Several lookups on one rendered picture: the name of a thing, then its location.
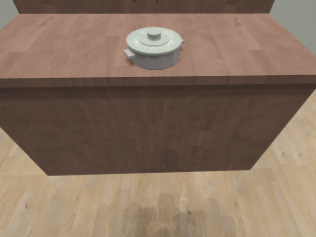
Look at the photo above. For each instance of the table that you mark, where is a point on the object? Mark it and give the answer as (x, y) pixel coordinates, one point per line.
(76, 105)

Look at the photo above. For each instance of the lid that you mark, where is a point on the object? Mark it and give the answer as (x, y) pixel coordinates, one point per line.
(139, 42)

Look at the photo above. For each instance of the pot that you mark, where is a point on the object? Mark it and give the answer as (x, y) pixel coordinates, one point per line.
(153, 62)

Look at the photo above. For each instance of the knob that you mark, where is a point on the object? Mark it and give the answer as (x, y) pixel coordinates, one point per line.
(154, 33)

